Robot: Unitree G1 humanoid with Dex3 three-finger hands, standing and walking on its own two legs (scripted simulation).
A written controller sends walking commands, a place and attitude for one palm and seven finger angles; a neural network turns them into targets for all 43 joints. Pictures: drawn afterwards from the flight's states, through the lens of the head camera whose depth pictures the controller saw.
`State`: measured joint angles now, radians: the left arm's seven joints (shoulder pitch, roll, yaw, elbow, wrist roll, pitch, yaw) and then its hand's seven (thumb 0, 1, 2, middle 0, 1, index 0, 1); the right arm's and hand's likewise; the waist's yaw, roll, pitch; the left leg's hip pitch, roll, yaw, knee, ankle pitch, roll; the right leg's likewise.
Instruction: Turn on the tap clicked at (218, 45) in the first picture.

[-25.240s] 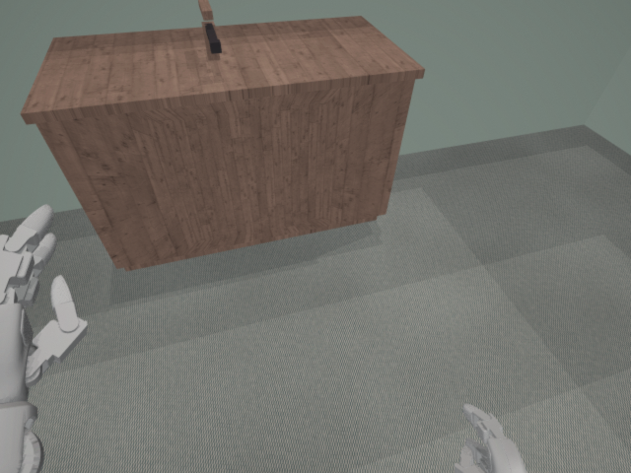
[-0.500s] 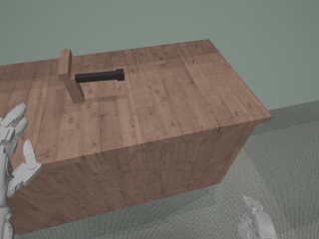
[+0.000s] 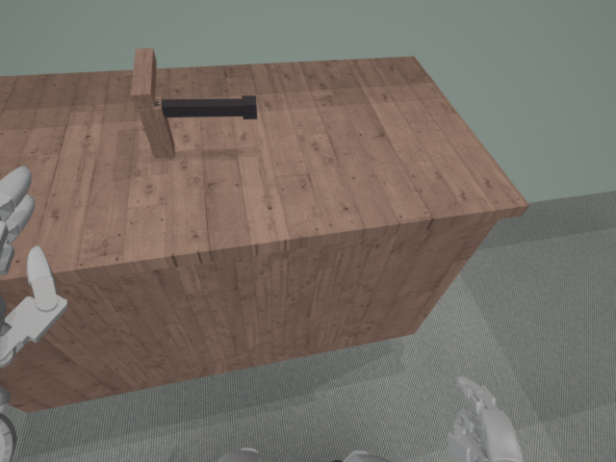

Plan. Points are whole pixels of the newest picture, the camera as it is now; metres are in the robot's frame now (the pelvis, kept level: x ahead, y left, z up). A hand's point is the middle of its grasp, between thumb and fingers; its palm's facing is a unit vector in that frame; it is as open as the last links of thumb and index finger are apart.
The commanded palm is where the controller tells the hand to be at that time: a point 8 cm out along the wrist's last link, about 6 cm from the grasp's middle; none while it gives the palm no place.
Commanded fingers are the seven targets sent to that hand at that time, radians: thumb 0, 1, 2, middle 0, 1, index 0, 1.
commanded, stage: step back with the hand held close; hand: left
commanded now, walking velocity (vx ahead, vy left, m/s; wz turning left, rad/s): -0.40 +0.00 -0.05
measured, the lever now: (249, 107) +0.64 +0.14 +0.09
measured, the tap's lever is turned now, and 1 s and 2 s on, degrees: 84 84 84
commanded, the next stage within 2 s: stop stepping back and stand still in 0.38 s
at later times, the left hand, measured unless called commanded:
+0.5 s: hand out of the picture +0.11 +0.22 +0.18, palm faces +0.35 -0.85 -0.40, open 7.4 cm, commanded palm +0.04 +0.26 +0.19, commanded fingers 0.00 0.90 0.90 -0.20 -0.30 -0.20 -0.30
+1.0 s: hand out of the picture +0.00 +0.19 +0.18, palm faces +0.39 -0.84 -0.37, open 7.4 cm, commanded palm -0.06 +0.22 +0.19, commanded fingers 0.00 0.90 0.90 -0.20 -0.30 -0.20 -0.30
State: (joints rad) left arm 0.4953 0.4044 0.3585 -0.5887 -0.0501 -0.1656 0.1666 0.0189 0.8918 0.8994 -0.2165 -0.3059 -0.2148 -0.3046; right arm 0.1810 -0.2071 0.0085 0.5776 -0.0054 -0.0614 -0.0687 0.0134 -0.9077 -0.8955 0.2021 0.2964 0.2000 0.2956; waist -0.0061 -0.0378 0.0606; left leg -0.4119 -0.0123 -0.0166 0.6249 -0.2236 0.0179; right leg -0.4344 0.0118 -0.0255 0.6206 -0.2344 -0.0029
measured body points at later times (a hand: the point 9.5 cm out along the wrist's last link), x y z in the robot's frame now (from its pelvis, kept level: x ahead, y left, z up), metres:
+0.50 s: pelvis -0.12 -0.02 +0.01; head -0.08 +0.01 +0.45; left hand +0.08 +0.26 +0.20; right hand +0.06 -0.26 -0.06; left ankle -0.09 +0.12 -0.72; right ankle -0.06 -0.13 -0.70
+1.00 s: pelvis -0.23 -0.06 +0.01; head -0.25 -0.05 +0.46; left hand -0.03 +0.23 +0.20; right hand -0.12 -0.30 -0.08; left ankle -0.24 +0.08 -0.72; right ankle -0.19 -0.16 -0.68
